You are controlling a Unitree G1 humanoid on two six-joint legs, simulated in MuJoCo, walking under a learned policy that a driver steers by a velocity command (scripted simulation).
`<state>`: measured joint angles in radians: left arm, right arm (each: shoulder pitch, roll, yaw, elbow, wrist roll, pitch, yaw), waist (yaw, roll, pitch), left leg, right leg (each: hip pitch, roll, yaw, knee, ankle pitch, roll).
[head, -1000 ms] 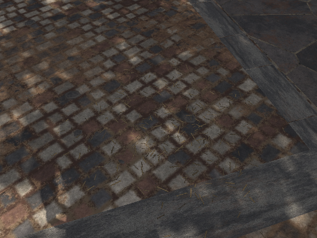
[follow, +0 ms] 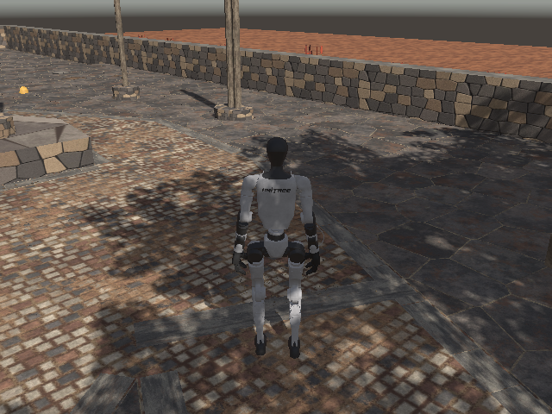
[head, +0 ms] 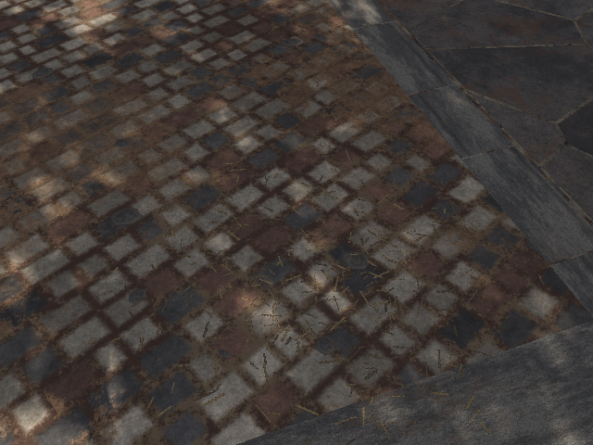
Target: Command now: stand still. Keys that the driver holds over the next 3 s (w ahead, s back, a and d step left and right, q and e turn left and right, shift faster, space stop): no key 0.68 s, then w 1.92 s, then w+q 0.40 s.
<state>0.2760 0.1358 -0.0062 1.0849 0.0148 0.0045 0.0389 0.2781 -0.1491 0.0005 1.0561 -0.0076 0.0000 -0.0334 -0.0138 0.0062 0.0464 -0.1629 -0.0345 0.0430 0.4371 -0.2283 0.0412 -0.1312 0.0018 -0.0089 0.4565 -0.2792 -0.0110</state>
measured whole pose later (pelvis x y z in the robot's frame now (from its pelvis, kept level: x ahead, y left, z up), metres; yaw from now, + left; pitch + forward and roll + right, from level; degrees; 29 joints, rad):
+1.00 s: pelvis +0.05 +0.02 -0.01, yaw +0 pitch +0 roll +0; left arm 0.46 0.17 0.04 1.15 0.01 -0.02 0.02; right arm 0.35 -0.14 -0.02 1.07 -0.02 -0.07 0.00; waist 0.01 -0.04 -0.01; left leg -0.24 -0.02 0.09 0.53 -0.31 0.08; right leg -0.15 0.00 -0.01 0.58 -0.41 -0.06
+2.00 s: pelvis +0.58 +0.03 -0.02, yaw +0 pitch +1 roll -1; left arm 0.52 0.15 0.02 1.11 0.02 -0.10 0.02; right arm -0.01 -0.16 -0.03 0.89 -0.02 -0.07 0.02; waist 0.07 0.00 0.07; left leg -0.46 -0.01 0.11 0.51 -0.11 0.13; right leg 0.13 0.06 -0.08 0.32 -0.44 -0.07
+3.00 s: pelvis +1.11 +0.01 +0.00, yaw +10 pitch +0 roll -1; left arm 0.44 0.16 0.03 1.05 0.02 -0.11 0.02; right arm 0.11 -0.19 -0.05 0.92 -0.02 -0.02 0.04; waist 0.03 0.03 0.05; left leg -0.64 0.07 0.07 0.75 0.00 0.08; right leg 0.07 0.06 -0.25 0.20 -0.29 -0.07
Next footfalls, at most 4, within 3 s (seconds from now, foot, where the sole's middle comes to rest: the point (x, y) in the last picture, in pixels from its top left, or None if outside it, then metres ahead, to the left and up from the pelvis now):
1.46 right None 0.43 -0.04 -0.78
2.00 left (264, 357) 0.75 0.11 -0.78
2.56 right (326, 259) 1.05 -0.06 -0.78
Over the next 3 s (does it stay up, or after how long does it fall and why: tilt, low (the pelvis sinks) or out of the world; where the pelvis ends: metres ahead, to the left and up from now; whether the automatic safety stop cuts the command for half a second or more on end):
stays up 1.11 0.01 0.00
